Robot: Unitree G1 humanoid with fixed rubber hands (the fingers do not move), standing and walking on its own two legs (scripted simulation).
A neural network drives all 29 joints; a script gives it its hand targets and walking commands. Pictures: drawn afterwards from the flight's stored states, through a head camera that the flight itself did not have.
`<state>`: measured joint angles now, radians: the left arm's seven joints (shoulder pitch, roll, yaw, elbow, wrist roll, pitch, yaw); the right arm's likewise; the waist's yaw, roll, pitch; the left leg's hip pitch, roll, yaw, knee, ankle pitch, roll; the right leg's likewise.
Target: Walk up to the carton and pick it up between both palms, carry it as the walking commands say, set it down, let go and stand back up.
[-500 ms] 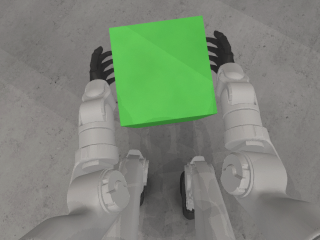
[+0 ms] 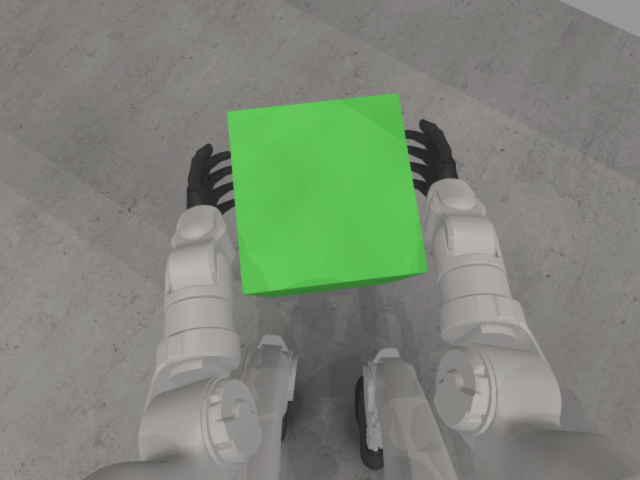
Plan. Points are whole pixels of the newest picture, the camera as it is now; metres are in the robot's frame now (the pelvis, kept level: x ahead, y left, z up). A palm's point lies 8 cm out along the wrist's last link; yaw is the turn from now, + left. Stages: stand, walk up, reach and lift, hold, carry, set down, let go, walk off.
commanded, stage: reach and lift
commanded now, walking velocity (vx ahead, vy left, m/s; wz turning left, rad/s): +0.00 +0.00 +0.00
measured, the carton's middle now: (322, 214) +0.44 +0.03 -0.13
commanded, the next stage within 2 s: none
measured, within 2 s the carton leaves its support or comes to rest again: neither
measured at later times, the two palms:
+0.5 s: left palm (183, 207) +0.39 +0.18 +0.02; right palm (458, 179) +0.43 -0.11 +0.02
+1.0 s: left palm (151, 196) +0.37 +0.17 +0.10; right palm (493, 171) +0.41 -0.11 +0.10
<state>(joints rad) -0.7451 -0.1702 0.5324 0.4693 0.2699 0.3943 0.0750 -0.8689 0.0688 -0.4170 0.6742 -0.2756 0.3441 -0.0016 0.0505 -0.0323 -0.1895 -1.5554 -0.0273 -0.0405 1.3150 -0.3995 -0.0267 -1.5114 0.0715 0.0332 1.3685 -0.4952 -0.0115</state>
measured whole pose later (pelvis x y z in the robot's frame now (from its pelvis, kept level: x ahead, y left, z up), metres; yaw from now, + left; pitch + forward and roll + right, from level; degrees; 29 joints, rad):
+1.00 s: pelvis +0.03 +0.00 +0.12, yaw +0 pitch +19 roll +0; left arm -0.46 -0.22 0.44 0.40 0.30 0.40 0.05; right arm -0.55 0.17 -0.39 0.55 -0.33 0.34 0.02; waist 0.06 -0.02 -0.09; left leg -0.82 -0.02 -0.05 0.72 -0.23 -0.01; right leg -0.78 0.05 0.06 0.77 -0.31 -0.02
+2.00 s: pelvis +0.05 +0.00 +0.16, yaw +0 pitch -7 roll +0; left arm -0.35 -0.18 0.30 0.30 0.31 0.74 0.03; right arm -0.38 0.19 -0.27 0.40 -0.32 0.69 0.00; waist 0.06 -0.01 0.01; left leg -0.09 -0.01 -0.06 0.36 -0.14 -0.02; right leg -0.05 0.05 0.06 0.39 -0.22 -0.03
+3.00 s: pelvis +0.05 +0.01 +0.16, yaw +0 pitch -8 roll +0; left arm -0.30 -0.16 0.22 0.29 0.30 0.76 0.03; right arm -0.32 0.17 -0.23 0.31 -0.30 0.74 -0.01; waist -0.01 -0.01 0.02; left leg -0.08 -0.02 -0.05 0.37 -0.16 0.00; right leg -0.02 0.03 0.07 0.38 -0.22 -0.01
